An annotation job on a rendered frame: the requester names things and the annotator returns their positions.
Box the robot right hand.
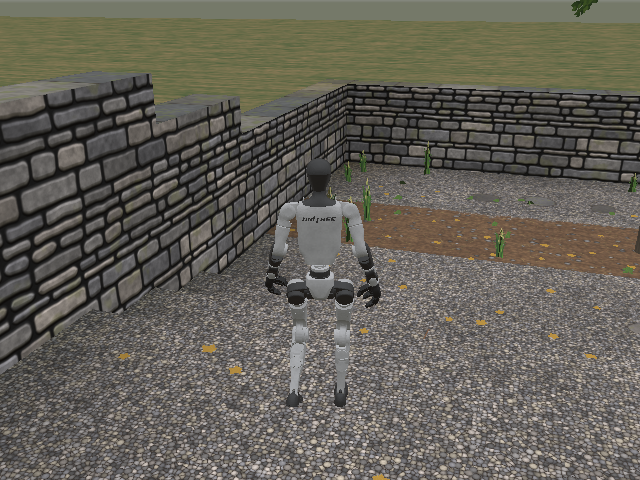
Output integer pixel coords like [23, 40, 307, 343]
[357, 283, 381, 308]

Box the right robot upper arm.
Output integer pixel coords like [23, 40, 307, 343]
[340, 201, 368, 258]

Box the left robot forearm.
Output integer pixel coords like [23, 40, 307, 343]
[266, 241, 283, 279]

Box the robot torso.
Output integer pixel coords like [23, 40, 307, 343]
[296, 197, 343, 300]

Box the robot left hand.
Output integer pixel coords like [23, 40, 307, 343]
[265, 275, 288, 295]

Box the left robot upper arm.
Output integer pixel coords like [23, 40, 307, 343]
[272, 202, 298, 257]

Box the left robot shin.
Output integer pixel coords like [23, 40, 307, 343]
[290, 326, 306, 396]

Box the right robot forearm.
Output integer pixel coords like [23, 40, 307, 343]
[358, 242, 379, 287]

